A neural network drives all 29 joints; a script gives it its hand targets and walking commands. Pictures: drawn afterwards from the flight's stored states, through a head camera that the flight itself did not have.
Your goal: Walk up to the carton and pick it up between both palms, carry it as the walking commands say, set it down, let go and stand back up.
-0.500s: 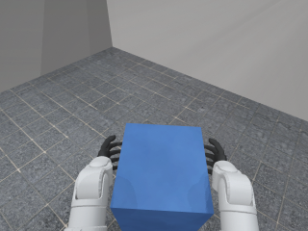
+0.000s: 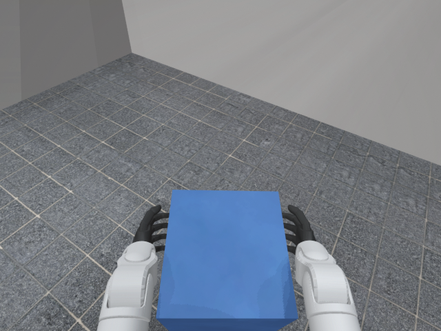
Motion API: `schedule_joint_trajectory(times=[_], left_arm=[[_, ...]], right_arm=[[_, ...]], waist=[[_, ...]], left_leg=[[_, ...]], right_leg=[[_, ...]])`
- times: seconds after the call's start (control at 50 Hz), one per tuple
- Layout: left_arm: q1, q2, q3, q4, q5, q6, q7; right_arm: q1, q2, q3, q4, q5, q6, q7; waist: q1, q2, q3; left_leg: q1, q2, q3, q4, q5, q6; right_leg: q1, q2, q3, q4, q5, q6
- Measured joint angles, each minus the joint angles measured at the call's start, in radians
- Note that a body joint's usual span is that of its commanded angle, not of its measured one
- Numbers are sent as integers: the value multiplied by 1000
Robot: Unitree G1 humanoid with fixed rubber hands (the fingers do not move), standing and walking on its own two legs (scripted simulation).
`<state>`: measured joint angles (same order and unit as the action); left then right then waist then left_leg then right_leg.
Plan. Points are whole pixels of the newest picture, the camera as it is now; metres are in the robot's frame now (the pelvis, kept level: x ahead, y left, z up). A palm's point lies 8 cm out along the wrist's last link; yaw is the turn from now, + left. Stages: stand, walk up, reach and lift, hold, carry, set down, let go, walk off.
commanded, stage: hold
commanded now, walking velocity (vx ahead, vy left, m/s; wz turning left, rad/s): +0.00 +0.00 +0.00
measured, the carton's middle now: (223, 268) +0.26 +0.01 -0.05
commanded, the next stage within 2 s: set down in 0.56 s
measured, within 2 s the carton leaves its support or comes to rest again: neither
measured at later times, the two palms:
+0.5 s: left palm (121, 231) +0.27 +0.20 +0.05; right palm (283, 236) +0.28 -0.09 +0.05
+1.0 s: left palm (128, 247) +0.27 +0.19 +0.00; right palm (279, 247) +0.29 -0.10 +0.00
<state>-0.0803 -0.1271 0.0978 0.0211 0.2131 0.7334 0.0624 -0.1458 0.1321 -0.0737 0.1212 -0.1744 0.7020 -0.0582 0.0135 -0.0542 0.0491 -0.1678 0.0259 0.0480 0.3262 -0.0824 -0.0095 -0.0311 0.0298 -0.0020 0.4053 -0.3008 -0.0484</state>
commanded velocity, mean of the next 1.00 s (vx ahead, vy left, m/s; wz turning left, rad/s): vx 0.00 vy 0.00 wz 0.00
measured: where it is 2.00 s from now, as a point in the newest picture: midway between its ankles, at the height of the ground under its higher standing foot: outside the picture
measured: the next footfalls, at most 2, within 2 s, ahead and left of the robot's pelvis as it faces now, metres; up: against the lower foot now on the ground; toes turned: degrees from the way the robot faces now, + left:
none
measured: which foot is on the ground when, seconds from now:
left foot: down 0.00-1.00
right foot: down 0.00-1.00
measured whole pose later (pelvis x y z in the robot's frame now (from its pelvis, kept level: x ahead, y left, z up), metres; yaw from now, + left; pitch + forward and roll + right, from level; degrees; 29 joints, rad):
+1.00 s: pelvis -0.04 +0.03 -0.01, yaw -3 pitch -3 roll +0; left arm -0.41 -0.20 0.40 0.43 0.38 0.56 0.01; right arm -0.46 0.20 -0.39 0.58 -0.39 0.49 0.00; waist 0.09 -0.03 0.06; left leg -0.33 0.01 0.01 0.48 -0.11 -0.01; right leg -0.21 0.04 0.05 0.57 -0.32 -0.02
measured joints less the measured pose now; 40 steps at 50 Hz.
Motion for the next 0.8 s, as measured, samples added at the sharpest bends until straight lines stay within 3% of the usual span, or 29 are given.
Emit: schedule_joint_trajectory(times=[0.06, 0.14, 0.34, 0.56, 0.64, 0.8], left_arm=[[-11, -1, 23, 4, 7, 4, -6], [-63, -5, 65, 50, 21, 24, -15], [-192, -28, 149, 182, 66, 40, -25], [-212, -33, 116, 168, 76, 66, -3], [-214, -34, 117, 177, 76, 51, -10], [-259, -47, 190, 288, 105, -21, -27]], right_arm=[[-21, 2, 5, 39, -4, -16, 0], [-76, 11, -15, 117, -27, -22, 4], [-204, 44, -143, 264, -111, -24, 42], [-199, 30, -161, 260, -113, -34, 71], [-188, 41, -170, 241, -124, -38, 71], [-242, 57, -233, 346, -176, -92, 71]], waist=[[53, 8, -7], [77, 7, -18], [41, 15, -28], [62, 7, -11], [74, 14, 0], [86, 26, 15]], left_leg=[[19, 6, -39, -10, -3, -8], [18, 5, -41, 2, -3, -17], [23, -30, -52, 59, -26, 5], [31, -31, -12, 47, -22, 21], [23, -28, -12, 53, -21, 21], [-21, -27, -23, 85, -22, 16]], right_leg=[[-1, 25, 55, -12, 24, -1], [2, 25, 56, -5, 27, 3], [25, -8, 42, 33, 3, 28], [21, -14, 83, 17, 22, 39], [14, -10, 84, 22, 22, 24], [-36, -6, 74, 75, 6, 28]])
